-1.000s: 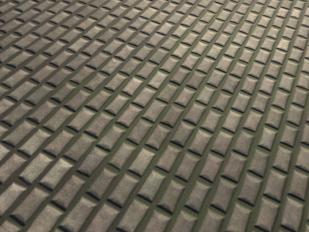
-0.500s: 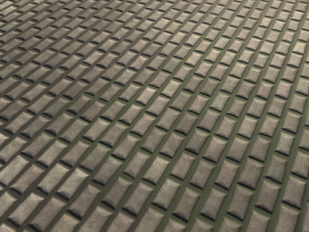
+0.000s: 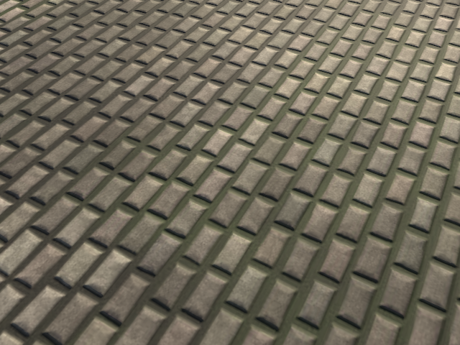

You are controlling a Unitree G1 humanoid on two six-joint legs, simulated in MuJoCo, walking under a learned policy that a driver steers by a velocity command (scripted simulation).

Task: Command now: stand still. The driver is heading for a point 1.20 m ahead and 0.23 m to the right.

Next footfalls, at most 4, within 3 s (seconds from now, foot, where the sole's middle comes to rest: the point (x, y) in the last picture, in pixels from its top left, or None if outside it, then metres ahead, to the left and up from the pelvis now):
0.84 right None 0.09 -0.15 -0.77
1.32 left None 0.46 0.07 -0.77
1.86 right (306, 272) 0.75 -0.20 -0.77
2.36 left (269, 188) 1.09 -0.10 -0.77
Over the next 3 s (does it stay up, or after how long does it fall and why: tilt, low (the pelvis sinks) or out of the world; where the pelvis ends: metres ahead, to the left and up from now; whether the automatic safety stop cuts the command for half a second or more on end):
stays up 1.12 -0.24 0.00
